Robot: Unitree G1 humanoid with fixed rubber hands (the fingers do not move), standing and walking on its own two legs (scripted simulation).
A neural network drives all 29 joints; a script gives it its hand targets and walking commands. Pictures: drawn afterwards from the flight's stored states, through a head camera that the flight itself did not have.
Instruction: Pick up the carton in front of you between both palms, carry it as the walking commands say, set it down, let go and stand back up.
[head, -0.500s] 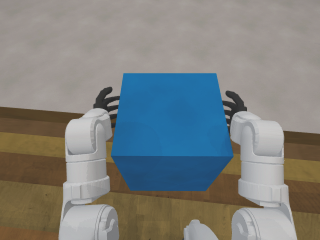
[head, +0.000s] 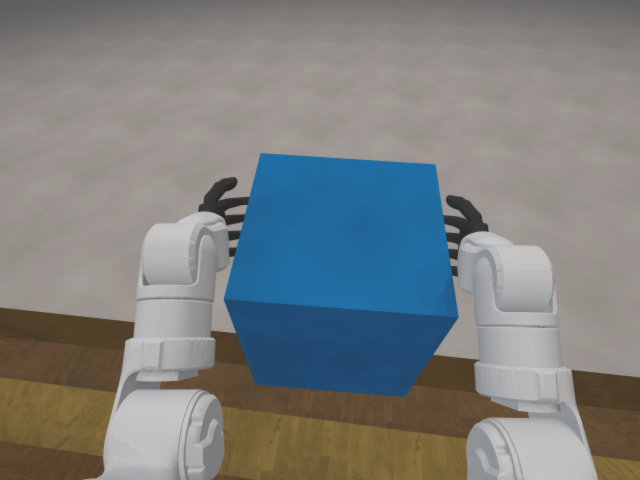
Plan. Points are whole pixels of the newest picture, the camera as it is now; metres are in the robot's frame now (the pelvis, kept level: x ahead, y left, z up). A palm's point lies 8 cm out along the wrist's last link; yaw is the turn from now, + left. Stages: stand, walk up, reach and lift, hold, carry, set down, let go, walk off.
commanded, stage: carry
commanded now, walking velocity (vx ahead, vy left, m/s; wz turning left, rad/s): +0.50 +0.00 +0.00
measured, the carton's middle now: (337, 284) +0.37 -0.01 +0.09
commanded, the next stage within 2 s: none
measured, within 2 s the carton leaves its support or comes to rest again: neither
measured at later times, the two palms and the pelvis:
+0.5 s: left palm (272, 261) +0.70 +0.13 -0.22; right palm (391, 254) +0.72 -0.17 -0.23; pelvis +0.38 -0.06 -0.25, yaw -3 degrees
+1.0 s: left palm (303, 204) +1.17 +0.06 -0.41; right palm (385, 199) +1.17 -0.24 -0.40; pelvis +0.82 -0.08 -0.54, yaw -4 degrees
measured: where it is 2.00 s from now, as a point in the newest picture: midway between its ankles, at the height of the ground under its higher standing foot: (336, 300)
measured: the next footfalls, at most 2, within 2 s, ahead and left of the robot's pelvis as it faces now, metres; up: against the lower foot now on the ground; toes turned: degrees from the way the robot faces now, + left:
right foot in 0.20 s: +0.27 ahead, -0.07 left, -0.18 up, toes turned -5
left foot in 0.58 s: +0.61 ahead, -0.02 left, -0.35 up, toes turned -3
